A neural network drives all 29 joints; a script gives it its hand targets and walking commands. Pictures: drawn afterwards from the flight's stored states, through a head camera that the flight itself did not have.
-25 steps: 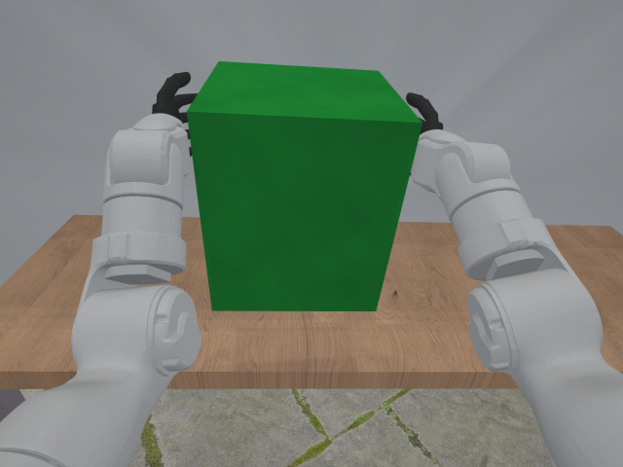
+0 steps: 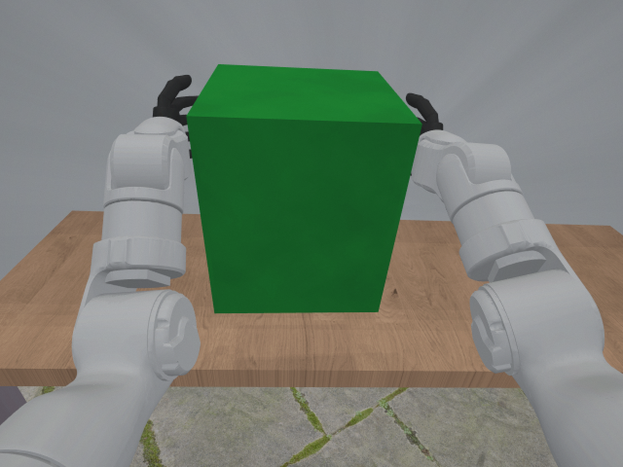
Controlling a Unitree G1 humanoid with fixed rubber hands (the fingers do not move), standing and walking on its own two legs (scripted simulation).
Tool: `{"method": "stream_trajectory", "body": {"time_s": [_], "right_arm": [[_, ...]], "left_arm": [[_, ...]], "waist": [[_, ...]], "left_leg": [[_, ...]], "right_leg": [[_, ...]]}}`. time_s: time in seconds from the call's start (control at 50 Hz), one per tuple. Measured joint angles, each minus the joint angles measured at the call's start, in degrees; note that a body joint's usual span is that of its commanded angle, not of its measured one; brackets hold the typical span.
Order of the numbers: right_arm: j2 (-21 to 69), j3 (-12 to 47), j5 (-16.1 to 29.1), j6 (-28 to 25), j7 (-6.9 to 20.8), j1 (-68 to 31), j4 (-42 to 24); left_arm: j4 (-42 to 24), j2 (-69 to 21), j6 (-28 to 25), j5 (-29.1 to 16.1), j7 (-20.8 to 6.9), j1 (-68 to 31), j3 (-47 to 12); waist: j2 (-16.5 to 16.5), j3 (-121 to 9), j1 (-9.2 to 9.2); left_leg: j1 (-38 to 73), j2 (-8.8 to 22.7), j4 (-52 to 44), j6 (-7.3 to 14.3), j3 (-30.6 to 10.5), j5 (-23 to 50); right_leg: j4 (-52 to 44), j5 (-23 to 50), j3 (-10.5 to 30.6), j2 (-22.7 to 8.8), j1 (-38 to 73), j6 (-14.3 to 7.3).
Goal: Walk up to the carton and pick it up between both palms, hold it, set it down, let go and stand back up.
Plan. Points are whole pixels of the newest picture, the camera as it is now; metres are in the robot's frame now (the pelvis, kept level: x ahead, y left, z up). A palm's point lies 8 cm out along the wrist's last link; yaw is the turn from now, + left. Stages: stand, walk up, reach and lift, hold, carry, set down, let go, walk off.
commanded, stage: hold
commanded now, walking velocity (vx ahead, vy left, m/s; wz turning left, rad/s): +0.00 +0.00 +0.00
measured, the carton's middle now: (298, 188) +0.38 +0.01 +0.26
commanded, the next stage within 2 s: set down in 1.12 s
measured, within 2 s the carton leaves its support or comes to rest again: neither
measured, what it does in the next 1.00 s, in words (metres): stands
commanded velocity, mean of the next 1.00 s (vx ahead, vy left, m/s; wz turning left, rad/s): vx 0.00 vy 0.00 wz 0.00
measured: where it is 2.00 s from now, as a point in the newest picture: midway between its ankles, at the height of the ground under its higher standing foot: outside the picture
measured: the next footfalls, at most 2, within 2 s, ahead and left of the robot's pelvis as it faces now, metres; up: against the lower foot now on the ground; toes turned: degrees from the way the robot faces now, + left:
none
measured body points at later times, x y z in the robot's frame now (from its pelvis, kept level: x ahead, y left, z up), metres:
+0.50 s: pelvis +0.00 +0.00 +0.00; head -0.10 +0.02 +0.44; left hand +0.39 +0.16 +0.33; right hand +0.39 -0.14 +0.32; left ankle +0.01 +0.12 -0.75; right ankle +0.00 -0.11 -0.75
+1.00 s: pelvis +0.00 +0.00 +0.00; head -0.10 +0.02 +0.44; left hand +0.39 +0.16 +0.33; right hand +0.38 -0.14 +0.32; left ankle +0.01 +0.12 -0.75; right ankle +0.00 -0.11 -0.75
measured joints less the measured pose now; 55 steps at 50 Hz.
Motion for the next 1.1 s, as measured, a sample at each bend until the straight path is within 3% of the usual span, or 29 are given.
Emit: {"method": "stream_trajectory", "body": {"time_s": [0.3, 0.8, 1.1], "right_arm": [[0.0, -1.1, -1.3, 0.0, 0.5, -1.6, 2.0], [0.2, -0.7, -0.7, 0.2, -0.1, -0.1, -0.6], [0.1, -0.8, -1.0, 0.0, 0.4, -1.2, 1.8]], "left_arm": [[3.3, 0.3, -1.2, 0.0, 0.1, -2.1, 0.7], [0.1, 0.0, -0.2, 0.1, -0.1, -0.6, 0.7], [2.6, 0.2, -0.9, 0.2, 0.0, -1.4, 0.6]], "waist": [[0.3, -0.3, 0.52], [0.1, -0.3, 0.0], [-0.1, -0.1, 0.31]], "left_leg": [[-0.3, -0.1, -0.4, 0.2, 0.4, 0.3], [0.2, 0.0, -0.1, 0.0, -0.2, -0.1], [0.1, 0.0, -0.3, 0.0, 0.2, 0.1]], "right_leg": [[0.4, 0.0, 0.4, -0.2, -0.8, 0.0], [-0.2, -0.1, 0.0, 0.1, 0.3, 0.0], [0.1, 0.0, 0.5, 0.0, -0.2, 0.0]]}}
